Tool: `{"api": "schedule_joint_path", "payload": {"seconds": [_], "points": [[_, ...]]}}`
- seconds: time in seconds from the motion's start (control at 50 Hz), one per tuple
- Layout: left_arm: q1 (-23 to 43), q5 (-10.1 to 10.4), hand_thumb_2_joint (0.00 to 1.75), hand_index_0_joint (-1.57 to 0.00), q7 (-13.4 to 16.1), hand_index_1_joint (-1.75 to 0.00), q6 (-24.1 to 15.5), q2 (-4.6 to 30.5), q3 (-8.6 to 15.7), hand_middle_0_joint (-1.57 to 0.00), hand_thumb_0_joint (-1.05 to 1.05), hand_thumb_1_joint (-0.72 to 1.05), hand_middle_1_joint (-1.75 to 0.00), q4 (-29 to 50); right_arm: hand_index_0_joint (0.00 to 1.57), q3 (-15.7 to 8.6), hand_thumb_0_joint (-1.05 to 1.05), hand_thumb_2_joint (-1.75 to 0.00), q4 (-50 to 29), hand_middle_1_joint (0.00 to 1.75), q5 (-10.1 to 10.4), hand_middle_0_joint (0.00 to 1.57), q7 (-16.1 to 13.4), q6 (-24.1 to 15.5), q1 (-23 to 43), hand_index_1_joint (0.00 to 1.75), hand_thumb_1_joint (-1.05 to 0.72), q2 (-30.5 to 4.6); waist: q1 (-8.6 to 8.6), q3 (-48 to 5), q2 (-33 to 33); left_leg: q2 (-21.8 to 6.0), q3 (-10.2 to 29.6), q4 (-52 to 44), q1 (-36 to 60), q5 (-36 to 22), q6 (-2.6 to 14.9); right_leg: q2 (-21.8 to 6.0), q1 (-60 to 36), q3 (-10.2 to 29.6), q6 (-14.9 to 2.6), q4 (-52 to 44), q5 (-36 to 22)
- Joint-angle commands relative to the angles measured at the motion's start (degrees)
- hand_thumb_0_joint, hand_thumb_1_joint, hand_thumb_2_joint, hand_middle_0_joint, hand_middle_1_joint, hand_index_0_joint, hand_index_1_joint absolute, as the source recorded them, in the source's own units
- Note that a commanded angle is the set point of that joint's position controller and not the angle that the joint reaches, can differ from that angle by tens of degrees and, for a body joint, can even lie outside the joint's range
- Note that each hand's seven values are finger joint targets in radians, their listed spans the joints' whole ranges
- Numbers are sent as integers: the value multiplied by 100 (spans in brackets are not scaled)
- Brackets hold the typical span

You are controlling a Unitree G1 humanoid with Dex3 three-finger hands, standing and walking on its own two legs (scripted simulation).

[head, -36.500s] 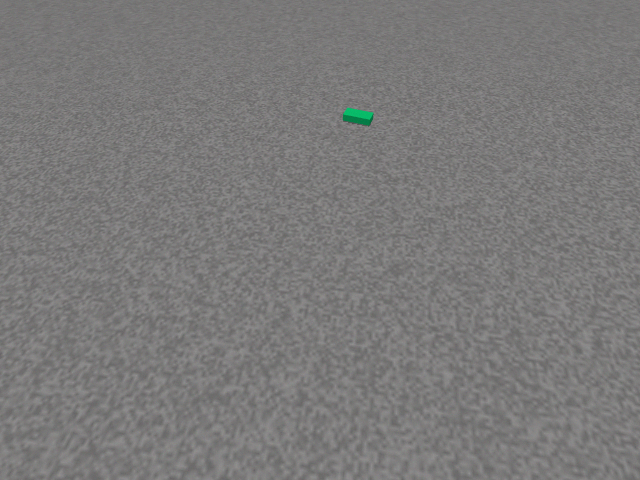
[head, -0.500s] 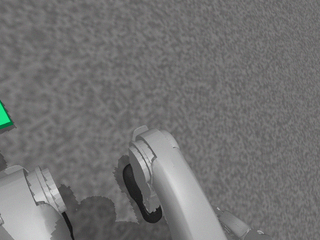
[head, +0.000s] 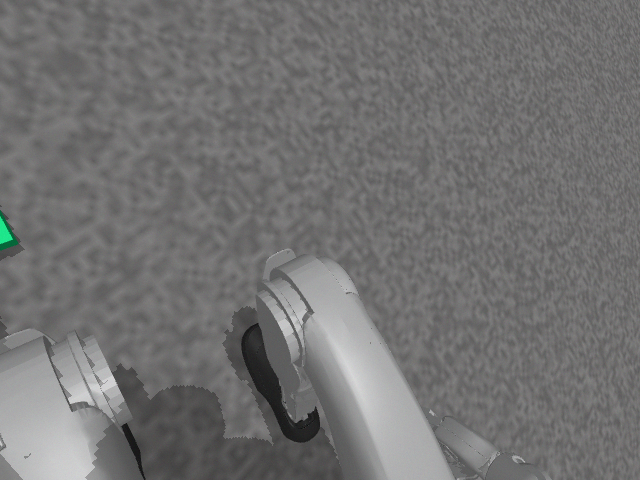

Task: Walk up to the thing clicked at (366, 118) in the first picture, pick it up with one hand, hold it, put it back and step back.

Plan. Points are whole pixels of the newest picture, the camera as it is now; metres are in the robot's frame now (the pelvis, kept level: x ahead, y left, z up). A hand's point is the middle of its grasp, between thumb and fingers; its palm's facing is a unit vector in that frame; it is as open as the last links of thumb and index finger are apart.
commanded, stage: open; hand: left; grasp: from above
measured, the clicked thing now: out of the picture +0.44 +0.30 -0.29
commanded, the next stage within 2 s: withdraw in 0.28 s
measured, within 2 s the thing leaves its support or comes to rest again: neither
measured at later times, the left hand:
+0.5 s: hand out of the picture +0.42 +0.31 -0.25, palm faces -0.42 -0.17 -0.89, open 13.8 cm
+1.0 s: hand out of the picture +0.43 +0.33 -0.08, palm faces -0.37 -0.11 -0.92, open 14.1 cm
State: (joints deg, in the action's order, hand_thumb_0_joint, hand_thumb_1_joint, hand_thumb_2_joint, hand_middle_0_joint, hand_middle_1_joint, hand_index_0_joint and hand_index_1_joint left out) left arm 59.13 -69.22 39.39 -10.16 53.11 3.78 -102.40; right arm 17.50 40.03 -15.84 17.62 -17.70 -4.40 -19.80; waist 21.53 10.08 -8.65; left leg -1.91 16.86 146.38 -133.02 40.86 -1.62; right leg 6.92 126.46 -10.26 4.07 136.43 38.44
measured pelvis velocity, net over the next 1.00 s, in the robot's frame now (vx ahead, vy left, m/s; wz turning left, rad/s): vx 0.00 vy -0.01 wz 0.12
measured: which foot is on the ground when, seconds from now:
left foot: down 0.00-1.00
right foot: down 0.00-1.00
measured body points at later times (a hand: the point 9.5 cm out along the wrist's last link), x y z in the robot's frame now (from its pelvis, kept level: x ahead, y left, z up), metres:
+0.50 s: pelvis +0.00 +0.00 +0.00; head +0.26 +0.13 +0.34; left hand +0.44 +0.31 -0.20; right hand +0.06 -0.25 -0.05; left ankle +0.07 +0.13 -0.27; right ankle +0.12 -0.12 -0.27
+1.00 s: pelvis +0.00 -0.01 +0.04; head +0.19 +0.08 +0.44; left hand +0.45 +0.33 -0.02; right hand +0.12 -0.25 -0.07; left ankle +0.07 +0.13 -0.27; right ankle +0.12 -0.12 -0.27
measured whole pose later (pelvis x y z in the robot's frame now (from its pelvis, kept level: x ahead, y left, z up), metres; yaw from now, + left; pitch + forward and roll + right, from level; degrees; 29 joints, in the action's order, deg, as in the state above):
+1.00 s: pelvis +0.00 -0.01 +0.04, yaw +7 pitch +32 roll -8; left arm 53.8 -62.3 16.7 -0.4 36.2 -3.6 -74.1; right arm 4.0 41.2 -5.9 13.7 -4.4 -7.8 -16.6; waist 11.2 -6.1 1.4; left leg -1.7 8.8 134.8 -129.7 38.2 -1.0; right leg 4.1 124.8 -4.3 2.5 130.5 39.0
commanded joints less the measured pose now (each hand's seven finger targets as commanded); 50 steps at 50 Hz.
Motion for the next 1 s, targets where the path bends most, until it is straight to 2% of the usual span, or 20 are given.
{"api": "schedule_joint_path", "payload": {"seconds": [0.0,0.2,0.22,0.28,0.32,0.36,0.4,0.42,0.46,0.52,0.54,0.56,0.62,0.66,0.72,0.78,0.82,0.88,0.94,0.98], "points": [[1344,69,89,-17,203,-93,-56,909,-75,-17,0,-40,-93,657,20,-544,0,-90,35,30,62,20,-73,44,-1050,30,-89,-1846,309,-3602,2905,-190,-721,-1419,2556,-1132,165,162,-2208,-614,-477,-1235,-1579],[1316,24,97,-9,280,-101,-135,1015,27,-8,0,-48,-102,634,20,-501,0,-90,41,30,69,20,-140,102,-1002,30,-89,-1851,257,-3528,2895,-207,-622,-1544,2593,-1060,129,133,-2035,-713,-499,-1215,-1459],[1295,-3,97,-10,262,-101,-123,894,-81,-9,0,-47,-102,575,20,-471,0,-90,23,30,59,20,-119,83,-988,30,-89,-1810,340,-3400,2853,-208,-622,-1496,2562,-1036,131,120,-2000,-724,-488,-1171,-1465],[1203,34,97,-9,319,-101,-116,1034,90,-8,0,-47,-103,547,20,-500,0,-90,29,30,61,20,-154,122,-1019,30,-89,-1872,287,-3559,2856,-214,-665,-1551,2607,-1126,136,182,-2206,-663,-491,-1294,-1556],[1328,-43,94,-9,316,-102,-96,1019,-25,-7,0,-45,-104,655,20,-513,0,-90,5,30,26,20,-135,102,-972,30,-89,-1878,296,-3450,3002,-211,-674,-1508,2620,-1077,127,148,-2049,-680,-490,-1243,-1482],[1238,6,97,-9,297,-103,-51,972,-7,-8,0,-45,-105,513,20,-441,0,-90,-10,30,13,20,-121,116,-1076,30,-89,-1832,375,-3455,2797,-198,-691,-1478,2505,-1076,158,162,-2143,-670,-469,-1308,-1516],[1315,61,96,-9,257,-98,-69,1095,-3,-8,0,-49,-99,623,20,-510,0,-90,-37,30,58,20,-159,102,-981,30,-90,-1912,326,-3343,2787,-202,-684,-1489,2460,-954,160,142,-2054,-632,-476,-1304,-1376],[1191,39,97,-8,272,-98,-60,1142,80,-7,0,-49,-99,631,20,-505,0,-90,0,30,67,20,-180,105,-988,30,-90,-1897,235,-3489,2869,-205,-655,-1567,2588,-1050,137,143,-2102,-663,-495,-1295,-1427],[1179,16,96,-9,259,-97,-57,1113,90,-8,0,-48,-98,661,20,-468,0,-90,-15,30,12,20,-161,140,-1079,30,-90,-1837,283,-3664,2960,-215,-682,-1524,2686,-1202,131,169,-2316,-633,-487,-1269,-1616],[1348,7,96,-9,221,-97,-11,1214,196,-8,0,-49,-98,1172,20,-619,0,-90,43,30,79,20,-146,122,-1058,30,-90,-1816,132,-3910,3427,-207,-670,-1632,2963,-1256,77,97,-2117,-673,-530,-1127,-1619],[1472,13,96,-9,149,-97,16,1081,72,-8,0,-49,-98,1448,20,-679,0,-90,6,30,94,20,-122,110,-994,30,-90,-1802,127,-3922,3572,-208,-672,-1678,3024,-1194,54,91,-1990,-662,-551,-1096,-1542],[1433,45,97,-8,142,-97,45,1168,245,-8,0,-50,-98,1870,20,-756,0,-90,4,30,123,20,-135,149,-1003,30,-90,-1797,-57,-4282,3754,-204,-682,-1761,3189,-1242,44,110,-2030,-646,-571,-1163,-1569],[983,89,98,-8,29,-97,250,951,377,-7,0,-51,-98,2600,20,-1015,0,-90,25,30,260,20,-78,279,-1061,30,-90,-1662,-430,-4987,4125,-160,-803,-1875,3425,-1453,25,73,-1992,-515,-630,-1147,-1684],[720,158,98,-7,-136,-97,466,626,339,-7,0,-50,-98,2958,20,-1198,0,-90,67,30,422,20,-44,438,-1096,30,-89,-1531,-615,-5216,4164,-113,-966,-1877,3245,-1616,67,94,-1951,-363,-648,-1195,-1803],[602,324,98,-7,-528,-98,824,-10,15,-7,0,-50,-98,2847,20,-1433,0,-90,189,30,644,20,-18,624,-1309,30,-89,-1447,-537,-4865,3375,-83,-1041,-1914,2823,-1512,187,94,-1684,-268,-600,-1404,-1767],[888,556,100,-7,-1039,-99,970,-258,-190,-7,0,-52,-99,3224,20,-1603,0,-90,180,30,808,20,-65,799,-1437,30,-90,-1366,-592,-4808,2912,-33,-1030,-2150,2635,-1171,249,24,-1702,-126,-615,-1608,-1325],[1198,714,102,-6,-1402,-100,996,-443,-320,-7,0,-54,-98,3766,20,-1726,0,-90,146,30,915,20,-145,958,-1456,30,-90,-1302,-666,-5091,2877,17,-1015,-2434,2906,-997,226,-31,-1802,-49,-649,-1755,-1090],[1542,697,102,-7,-1887,-100,1000,-664,-551,-8,0,-54,-98,4009,20,-1866,0,-91,91,30,1039,20,-326,1206,-1579,30,-90,-1224,-617,-5351,2658,69,-1072,-2559,3058,-935,233,-53,-1968,121,-675,-1960,-962],[1530,692,102,-7,-2296,-100,928,-906,-775,-9,0,-53,-98,3696,20,-1894,0,-90,-13,30,1095,20,-553,1418,-1592,30,-90,-1097,-544,-4785,1937,130,-1174,-2634,2614,-626,297,-60,-1984,280,-676,-2321,-531],[1351,672,102,-7,-2482,-101,878,-901,-784,-8,0,-52,-100,3418,20,-1860,0,-90,-69,30,1105,20,-726,1517,-1575,30,-89,-1083,-646,-4520,1740,175,-1214,-2743,2578,-544,300,-119,-1944,283,-699,-2444,-394]]}}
